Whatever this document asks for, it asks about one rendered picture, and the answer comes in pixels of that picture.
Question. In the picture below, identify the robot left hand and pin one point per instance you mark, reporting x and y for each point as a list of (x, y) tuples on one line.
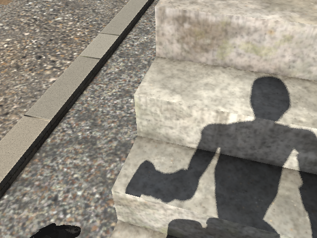
[(58, 231)]

